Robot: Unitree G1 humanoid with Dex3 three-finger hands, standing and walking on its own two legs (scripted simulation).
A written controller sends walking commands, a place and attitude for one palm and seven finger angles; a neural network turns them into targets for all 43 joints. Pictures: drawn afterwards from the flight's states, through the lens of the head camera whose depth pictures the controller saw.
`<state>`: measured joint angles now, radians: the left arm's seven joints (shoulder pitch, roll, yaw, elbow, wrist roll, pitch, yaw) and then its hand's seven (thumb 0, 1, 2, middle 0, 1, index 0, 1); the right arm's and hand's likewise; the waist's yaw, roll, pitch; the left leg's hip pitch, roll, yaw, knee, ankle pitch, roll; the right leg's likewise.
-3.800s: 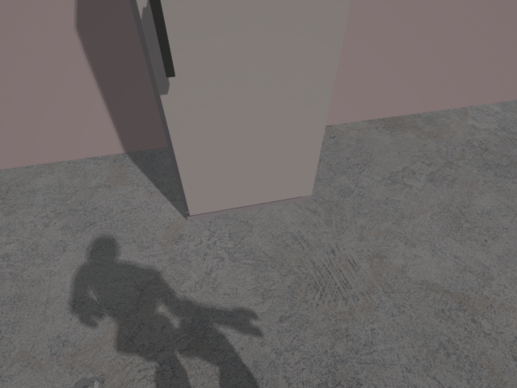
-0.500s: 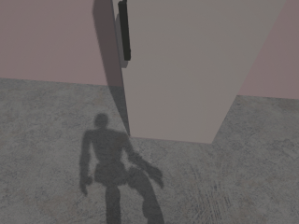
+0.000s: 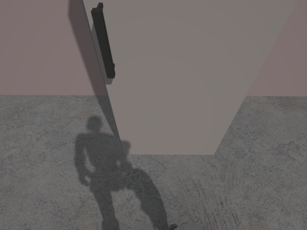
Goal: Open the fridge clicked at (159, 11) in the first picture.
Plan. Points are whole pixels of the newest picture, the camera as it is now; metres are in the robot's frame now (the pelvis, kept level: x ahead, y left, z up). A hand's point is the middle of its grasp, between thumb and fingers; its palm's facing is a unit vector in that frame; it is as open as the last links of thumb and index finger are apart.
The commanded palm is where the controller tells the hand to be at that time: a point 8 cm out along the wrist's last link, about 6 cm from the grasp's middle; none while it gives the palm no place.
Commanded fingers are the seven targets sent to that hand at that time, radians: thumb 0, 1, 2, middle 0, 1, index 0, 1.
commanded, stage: take the last steps up to it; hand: left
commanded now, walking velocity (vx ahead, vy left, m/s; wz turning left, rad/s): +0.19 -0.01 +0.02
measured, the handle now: (106, 43) +0.61 +0.17 +0.16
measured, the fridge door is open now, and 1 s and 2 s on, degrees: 0 0 0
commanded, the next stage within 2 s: come to a stop and stand still in 0.14 s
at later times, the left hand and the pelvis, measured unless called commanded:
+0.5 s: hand out of the picture +0.12 +0.18 -0.17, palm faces +0.07 -0.99 -0.14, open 7.3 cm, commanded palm none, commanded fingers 0.00 0.90 0.90 -0.20 -0.30 -0.20 -0.30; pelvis +0.12 +0.01 +0.01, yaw -1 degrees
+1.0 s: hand out of the picture +0.10 +0.14 -0.14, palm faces +0.03 -0.98 -0.21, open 7.3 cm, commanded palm none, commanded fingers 0.00 0.90 0.90 -0.20 -0.30 -0.20 -0.30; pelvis +0.08 -0.03 +0.02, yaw -2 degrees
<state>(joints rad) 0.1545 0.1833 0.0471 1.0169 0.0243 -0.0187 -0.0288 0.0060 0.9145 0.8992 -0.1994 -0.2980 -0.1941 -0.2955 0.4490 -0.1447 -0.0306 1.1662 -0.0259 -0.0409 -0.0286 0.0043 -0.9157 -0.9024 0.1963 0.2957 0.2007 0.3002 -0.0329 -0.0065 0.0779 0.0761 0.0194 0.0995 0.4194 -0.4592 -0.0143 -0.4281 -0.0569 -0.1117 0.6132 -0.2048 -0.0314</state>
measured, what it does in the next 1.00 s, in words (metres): steps on the spot: left foot, then right foot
